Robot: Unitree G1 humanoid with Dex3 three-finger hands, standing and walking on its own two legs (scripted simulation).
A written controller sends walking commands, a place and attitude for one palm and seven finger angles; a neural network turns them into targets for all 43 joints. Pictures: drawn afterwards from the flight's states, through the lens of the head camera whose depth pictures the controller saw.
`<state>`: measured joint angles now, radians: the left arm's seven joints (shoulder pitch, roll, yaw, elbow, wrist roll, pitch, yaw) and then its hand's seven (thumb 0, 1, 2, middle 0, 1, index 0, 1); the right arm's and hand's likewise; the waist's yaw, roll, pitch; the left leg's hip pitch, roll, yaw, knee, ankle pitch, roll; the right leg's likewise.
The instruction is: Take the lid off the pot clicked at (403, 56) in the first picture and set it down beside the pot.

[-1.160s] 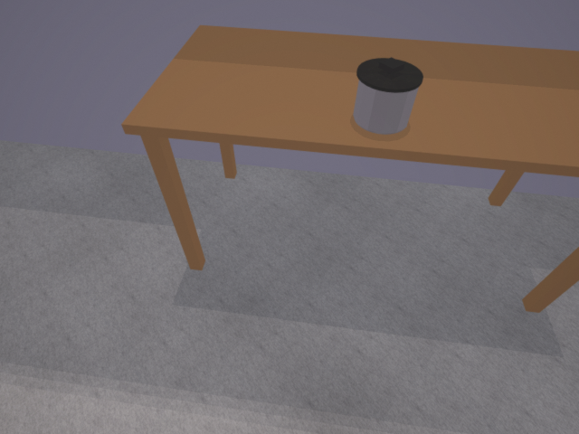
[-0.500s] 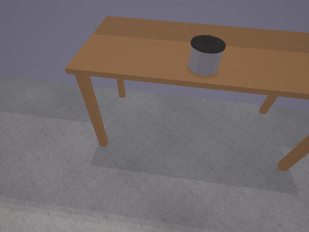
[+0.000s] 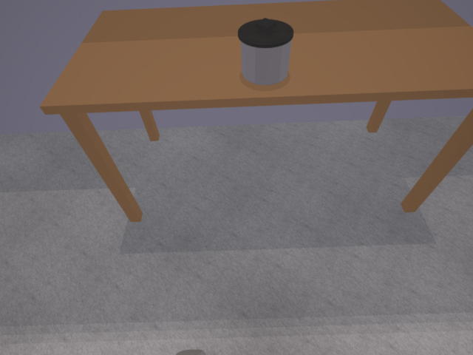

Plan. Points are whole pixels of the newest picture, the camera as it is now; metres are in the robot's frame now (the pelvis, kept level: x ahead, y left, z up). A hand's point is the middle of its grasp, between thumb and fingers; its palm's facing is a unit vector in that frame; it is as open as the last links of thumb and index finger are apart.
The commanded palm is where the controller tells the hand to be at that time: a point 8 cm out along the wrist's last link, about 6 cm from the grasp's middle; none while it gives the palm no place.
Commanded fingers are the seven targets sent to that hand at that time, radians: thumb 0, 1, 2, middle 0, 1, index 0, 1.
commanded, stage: walk to a spot facing it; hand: left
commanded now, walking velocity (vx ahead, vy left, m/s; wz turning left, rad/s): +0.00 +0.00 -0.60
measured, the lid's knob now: (265, 24) +0.91 +0.00 +0.11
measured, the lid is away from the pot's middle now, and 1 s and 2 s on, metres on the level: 0.00 0.00 0.00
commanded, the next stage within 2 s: turn to face it in 1.64 s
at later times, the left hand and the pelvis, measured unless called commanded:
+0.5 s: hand (120, 350) +0.14 +0.25 -0.16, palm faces -0.22 -0.95 -0.24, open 7.4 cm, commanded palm none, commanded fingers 0.00 0.90 0.90 -0.20 -0.30 -0.20 -0.30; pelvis +0.00 +0.05 +0.02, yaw -18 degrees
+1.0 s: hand (186, 310) +0.22 +0.13 -0.15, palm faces -0.60 -0.77 -0.22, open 7.4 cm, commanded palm none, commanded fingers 0.00 0.90 0.90 -0.20 -0.30 -0.20 -0.30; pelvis +0.01 +0.04 +0.01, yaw -38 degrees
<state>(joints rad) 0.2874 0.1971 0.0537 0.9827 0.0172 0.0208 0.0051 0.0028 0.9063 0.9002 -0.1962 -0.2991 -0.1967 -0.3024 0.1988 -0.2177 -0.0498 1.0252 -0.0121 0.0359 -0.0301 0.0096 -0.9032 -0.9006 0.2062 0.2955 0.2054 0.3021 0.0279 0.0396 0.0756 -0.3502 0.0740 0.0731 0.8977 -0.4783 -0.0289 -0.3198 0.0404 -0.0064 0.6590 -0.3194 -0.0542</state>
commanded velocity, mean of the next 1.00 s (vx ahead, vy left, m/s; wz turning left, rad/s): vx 0.04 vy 0.00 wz -0.60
